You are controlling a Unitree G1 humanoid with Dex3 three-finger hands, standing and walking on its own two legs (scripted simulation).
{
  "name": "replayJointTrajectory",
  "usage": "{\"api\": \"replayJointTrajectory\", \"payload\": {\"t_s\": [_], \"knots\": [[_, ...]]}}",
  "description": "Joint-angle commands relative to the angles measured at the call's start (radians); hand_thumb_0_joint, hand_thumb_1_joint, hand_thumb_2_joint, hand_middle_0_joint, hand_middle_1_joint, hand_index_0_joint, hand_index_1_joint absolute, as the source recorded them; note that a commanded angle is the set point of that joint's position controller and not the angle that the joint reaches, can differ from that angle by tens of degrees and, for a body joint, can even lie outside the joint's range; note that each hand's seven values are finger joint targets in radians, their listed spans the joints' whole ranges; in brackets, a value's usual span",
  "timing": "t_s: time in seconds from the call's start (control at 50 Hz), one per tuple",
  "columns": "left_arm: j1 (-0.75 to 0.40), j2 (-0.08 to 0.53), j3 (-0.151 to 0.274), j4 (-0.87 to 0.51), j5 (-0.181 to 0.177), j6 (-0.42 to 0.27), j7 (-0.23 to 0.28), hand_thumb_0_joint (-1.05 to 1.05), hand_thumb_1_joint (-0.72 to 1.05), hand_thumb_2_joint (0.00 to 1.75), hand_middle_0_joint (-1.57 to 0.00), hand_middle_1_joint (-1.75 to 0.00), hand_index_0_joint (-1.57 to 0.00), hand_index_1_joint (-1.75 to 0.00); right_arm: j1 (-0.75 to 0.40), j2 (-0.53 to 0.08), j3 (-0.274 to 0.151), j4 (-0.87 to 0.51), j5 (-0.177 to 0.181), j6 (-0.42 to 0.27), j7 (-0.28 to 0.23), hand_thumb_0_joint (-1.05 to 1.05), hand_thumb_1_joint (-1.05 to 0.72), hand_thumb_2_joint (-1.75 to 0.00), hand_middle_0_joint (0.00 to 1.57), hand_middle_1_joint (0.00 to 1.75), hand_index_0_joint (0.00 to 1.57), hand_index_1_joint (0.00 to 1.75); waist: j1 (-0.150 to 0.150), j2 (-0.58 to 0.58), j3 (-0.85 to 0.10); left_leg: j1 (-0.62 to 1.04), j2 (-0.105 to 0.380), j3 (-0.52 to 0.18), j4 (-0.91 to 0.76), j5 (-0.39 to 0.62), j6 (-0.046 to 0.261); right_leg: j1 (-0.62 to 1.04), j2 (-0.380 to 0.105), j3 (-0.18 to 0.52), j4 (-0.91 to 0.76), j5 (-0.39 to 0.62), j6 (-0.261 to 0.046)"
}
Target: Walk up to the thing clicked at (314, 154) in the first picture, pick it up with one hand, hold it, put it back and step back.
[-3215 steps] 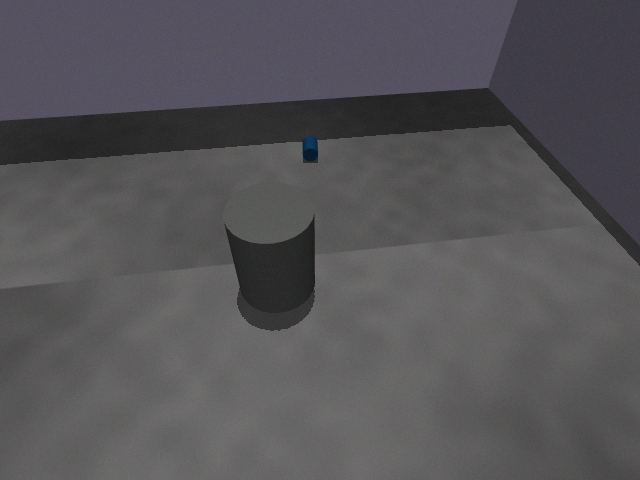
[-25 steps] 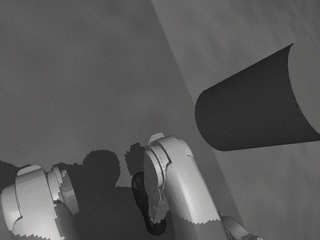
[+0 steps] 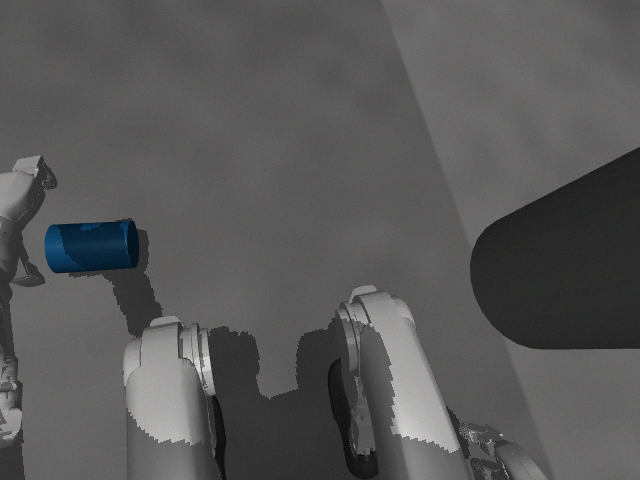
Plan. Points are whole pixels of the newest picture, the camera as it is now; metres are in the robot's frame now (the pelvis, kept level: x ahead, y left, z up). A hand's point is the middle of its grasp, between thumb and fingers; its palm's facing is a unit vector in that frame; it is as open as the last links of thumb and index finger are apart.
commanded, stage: withdraw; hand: left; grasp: from above
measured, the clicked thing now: (95, 246) +0.48 +0.30 -0.32
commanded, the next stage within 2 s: home in 0.28 s
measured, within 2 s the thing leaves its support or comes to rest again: neither
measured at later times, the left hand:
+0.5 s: hand (42, 210) +0.49 +0.32 -0.17, palm faces -0.29 -0.05 -0.95, open 13.4 cm
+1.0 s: hand out of the picture +0.33 +0.27 +0.02, palm faces -0.21 -0.70 -0.68, open 7.9 cm
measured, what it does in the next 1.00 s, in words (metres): rises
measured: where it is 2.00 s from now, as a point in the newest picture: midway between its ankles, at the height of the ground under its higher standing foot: (286, 458)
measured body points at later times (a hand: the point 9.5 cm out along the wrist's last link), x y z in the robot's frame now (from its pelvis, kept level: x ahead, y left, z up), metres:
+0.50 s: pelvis +0.00 +0.00 -0.04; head +0.22 +0.08 +0.34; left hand +0.50 +0.32 -0.11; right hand +0.07 -0.27 -0.14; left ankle +0.08 +0.13 -0.33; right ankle +0.11 -0.14 -0.33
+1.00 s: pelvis +0.01 +0.00 +0.13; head +0.18 +0.05 +0.54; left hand +0.34 +0.31 +0.06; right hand +0.20 -0.26 +0.03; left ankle +0.08 +0.13 -0.33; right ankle +0.11 -0.14 -0.33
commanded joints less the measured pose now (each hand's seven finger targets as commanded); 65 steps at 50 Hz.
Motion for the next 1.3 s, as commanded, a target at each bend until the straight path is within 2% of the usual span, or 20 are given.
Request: {"api": "replayJointTrajectory", "payload": {"t_s": [0.0, 0.08, 0.14, 0.16, 0.2, 0.32, 0.38, 0.42, 0.48, 0.58, 0.66, 0.74, 0.82, 0.86, 0.94, 1.02, 1.06, 1.14, 1.18, 1.28], "knots": [[-0.204, 0.346, 0.121, -0.141, 0.03, -0.136, 0.008, 0.0, -0.46, 0.96, -0.15, -0.93, -0.14, -0.94, 0.161, -0.218, -0.05, -0.026, -0.004, 0.018, -0.051, 0.0, -0.91, -0.9, 0.2, 0.3, 0.2, 0.3, -0.007, 0.072, -0.559, 0.297, -0.036, 0.109, -0.183, 0.111, 0.045, 0.353, 0.03, -0.06, -0.216, 0.117, -0.095], [-0.243, 0.376, 0.155, -0.15, 0.102, -0.25, 0.097, 0.0, -0.44, 0.94, -0.15, -0.92, -0.15, -0.92, 0.133, -0.211, -0.036, -0.018, -0.028, 0.031, -0.064, 0.0, -0.9, -0.9, 0.2, 0.3, 0.2, 0.3, -0.001, 0.192, -0.615, 0.398, -0.026, 0.106, -0.176, 0.121, 0.033, 0.286, 0.033, -0.075, -0.166, 0.127, -0.093], [-0.311, 0.321, 0.101, -0.082, 0.16, -0.284, 0.189, 0.0, -0.46, 0.95, -0.13, -0.94, -0.13, -0.94, 0.136, -0.215, -0.029, -0.003, -0.049, 0.039, -0.06, 0.0, -0.9, -0.9, 0.2, 0.3, 0.2, 0.3, -0.056, 0.231, -0.568, 0.394, -0.023, 0.099, -0.163, 0.071, 0.027, 0.219, 0.039, -0.09, -0.15, 0.074, -0.096], [-0.339, 0.335, 0.117, -0.092, 0.172, -0.287, 0.22, 0.0, -0.44, 0.94, -0.13, -0.94, -0.13, -0.93, 0.136, -0.226, -0.036, 0.002, -0.053, 0.038, -0.061, 0.0, -0.9, -0.9, 0.2, 0.3, 0.2, 0.3, -0.055, 0.248, -0.569, 0.42, -0.023, 0.096, -0.169, 0.06, 0.024, 0.184, 0.035, -0.103, -0.145, 0.062, -0.095], [-0.423, 0.306, 0.086, -0.111, 0.184, -0.281, 0.271, 0.0, -0.44, 0.94, -0.12, -0.95, -0.13, -0.94, 0.145, -0.232, -0.043, 0.014, -0.065, 0.034, -0.066, 0.0, -0.9, -0.9, 0.2, 0.3, 0.2, 0.3, -0.075, 0.305, -0.618, 0.475, -0.021, 0.089, -0.172, 0.058, 0.016, 0.154, 0.033, -0.118, -0.131, 0.066, -0.095], [-0.513, 0.365, 0.137, -0.105, 0.204, -0.162, 0.415, 0.0, -0.45, 0.93, -0.13, -0.94, -0.13, -0.93, 0.17, -0.249, -0.073, 0.047, -0.078, 0.007, -0.069, 0.0, -0.9, -0.9, 0.2, 0.3, 0.2, 0.3, -0.072, 0.42, -0.725, 0.549, -0.018, 0.092, -0.194, 0.095, 0.007, 0.109, 0.021, -0.126, -0.092, 0.117, -0.095], [-0.52, 0.381, 0.144, 0.046, 0.216, -0.081, 0.432, 0.0, -0.35, 0.93, -0.23, -0.83, -0.22, -0.83, 0.176, -0.241, -0.065, 0.062, -0.073, -0.007, -0.063, 0.0, -0.88, -0.89, 0.2, 0.3, 0.2, 0.3, -0.072, 0.391, -0.681, 0.495, -0.018, 0.094, -0.201, 0.077, 0.013, 0.079, 0.018, -0.121, -0.099, 0.117, -0.097], [-0.453, 0.346, 0.128, 0.115, 0.201, -0.032, 0.409, 0.0, -0.24, 0.95, -0.26, -0.7, -0.23, -0.73, 0.187, -0.234, -0.058, 0.057, -0.066, -0.013, -0.058, 0.0, -0.88, -0.89, 0.2, 0.3, 0.2, 0.3, -0.054, 0.354, -0.677, 0.472, -0.022, 0.099, -0.203, 0.092, 0.022, 0.101, 0.017, -0.118, -0.111, 0.132, -0.098], [-0.362, 0.32, 0.127, 0.076, 0.123, 0.03, 0.342, 0.0, -0.18, 0.92, -0.25, -0.66, -0.22, -0.68, 0.209, -0.225, -0.068, 0.045, -0.047, -0.021, -0.047, 0.0, -0.88, -0.89, 0.2, 0.3, 0.2, 0.3, -0.015, 0.344, -0.737, 0.495, -0.032, 0.111, -0.232, 0.134, 0.03, 0.2, 0.016, -0.101, -0.142, 0.164, -0.098], [-0.189, 0.307, 0.166, -0.18, -0.07, 0.081, 0.158, 0.0, 0.16, 0.9, -0.23, -0.53, -0.21, -0.54, 0.23, -0.218, -0.112, -0.006, 0.01, -0.002, -0.036, 0.0, -0.89, -0.9, 0.2, 0.3, 0.2, 0.3, 0.041, 0.253, -0.906, 0.572, -0.033, 0.101, -0.319, 0.201, 0.039, 0.423, 0.021, -0.083, -0.216, 0.224, -0.088], [0.049, 0.144, 0.115, -0.508, -0.276, 0.119, 0.014, 0.0, 0.48, 0.81, -0.19, -0.35, -0.19, -0.35, 0.213, -0.201, -0.133, -0.064, 0.05, 0.021, -0.062, 0.0, -0.9, -0.9, 0.2, 0.3, 0.2, 0.3, 0.04, 0.173, -0.83, 0.602, -0.022, 0.082, -0.418, 0.162, 0.043, 0.481, 0.023, -0.067, -0.325, 0.208, -0.082], [0.228, 0.071, 0.129, -0.764, -0.464, 0.132, -0.077, 0.0, 0.8, 0.87, -0.2, -0.3, -0.2, -0.3, 0.19, -0.169, -0.134, -0.098, 0.068, 0.022, -0.103, 0.0, -0.9, -0.9, 0.2, 0.3, 0.2, 0.3, 0.052, 0.063, -0.759, 0.595, -0.016, 0.089, -0.467, 0.189, 0.053, 0.59, 0.025, -0.036, -0.427, 0.235, -0.08], [0.281, 0.051, 0.161, -0.948, -0.557, 0.134, -0.086, 0.0, 0.9, 0.9, -0.2, -0.3, -0.2, -0.3, 0.152, -0.143, -0.145, -0.128, 0.079, 0.012, -0.135, 0.0, -0.9, -0.9, 0.2, 0.3, 0.2, 0.3, 0.088, 0.143, -0.753, 0.755, 0.002, 0.076, -0.554, 0.198, 0.035, 0.61, 0.01, -0.015, -0.501, 0.211, -0.092], [0.366, -0.018, 0.135, -0.942, -0.591, 0.142, -0.079, 0.0, 0.9, 0.9, -0.2, -0.3, -0.2, -0.3, 0.121, -0.129, -0.137, -0.137, 0.087, 0.009, -0.145, 0.0, -0.9, -0.9, 0.2, 0.3, 0.2, 0.3, 0.089, 0.148, -0.659, 0.777, 0.007, 0.058, -0.633, 0.135, 0.03, 0.605, 0.004, -0.015, -0.536, 0.154, -0.094], [0.49, -0.082, 0.129, -1.022, -0.656, 0.199, -0.067, 0.0, 0.9, 0.9, -0.2, -0.3, -0.2, -0.3, 0.074, -0.122, -0.142, -0.172, 0.101, -0.007, -0.161, 0.0, -0.9, -0.9, 0.2, 0.3, 0.2, 0.3, 0.116, 0.178, -0.648, 0.9, 0.019, 0.043, -0.767, 0.068, 0.025, 0.68, 0.001, -0.013, -0.617, 0.115, -0.089], [0.62, -0.18, 0.089, -1.104, -0.78, 0.279, -0.069, 0.0, 0.9, 0.9, -0.2, -0.3, -0.2, -0.3, 0.021, -0.11, -0.135, -0.2, 0.113, -0.033, -0.186, 0.0, -0.9, -0.9, 0.2, 0.3, 0.2, 0.3, 0.094, 0.117, -0.568, 0.964, 0.014, 0.037, -0.87, -0.016, 0.03, 0.773, 0.004, -0.011, -0.746, 0.051, -0.08], [0.678, -0.204, 0.071, -1.148, -0.839, 0.315, -0.071, 0.0, 0.9, 0.9, -0.2, -0.3, -0.2, -0.3, 0.001, -0.1, -0.126, -0.212, 0.115, -0.047, -0.2, 0.0, -0.9, -0.9, 0.2, 0.3, 0.2, 0.3, 0.088, 0.105, -0.533, 1.006, 0.011, 0.042, -0.908, -0.016, 0.03, 0.82, 0.004, -0.004, -0.801, 0.042, -0.078], [0.743, -0.204, 0.102, -1.259, -0.942, 0.372, -0.055, 0.0, 0.9, 0.9, -0.2, -0.3, -0.2, -0.3, -0.018, -0.08, -0.11, -0.246, 0.123, -0.072, -0.23, 0.0, -0.9, -0.9, 0.2, 0.3, 0.2, 0.3, 0.096, 0.094, -0.511, 1.098, 0.006, 0.054, -0.986, -0.012, 0.032, 0.945, 0.003, 0.019, -0.907, 0.036, -0.077], [0.783, -0.251, 0.074, -1.28, -0.976, 0.392, -0.05, 0.0, 0.9, 0.9, -0.2, -0.3, -0.2, -0.3, -0.012, -0.066, -0.101, -0.241, 0.124, -0.084, -0.245, 0.0, -0.9, -0.9, 0.2, 0.3, 0.2, 0.3, 0.081, 0.117, -0.467, 1.157, 0.011, 0.043, -1.04, 0.017, 0.025, 0.966, 0.001, 0.018, -0.939, 0.063, -0.077], [0.961, -0.304, 0.096, -1.327, -1.049, 0.457, -0.027, 0.0, 0.9, 0.9, -0.2, -0.3, -0.2, -0.3, 0.029, -0.041, -0.077, -0.259, 0.127, -0.107, -0.281, 0.0, -0.9, -0.9, 0.2, 0.3, 0.2, 0.3, 0.102, 0.103, -0.437, 1.302, 0.008, 0.034, -1.156, 0.14, 0.016, 1.131, 0.0, 0.015, -1.055, 0.165, -0.078]]}}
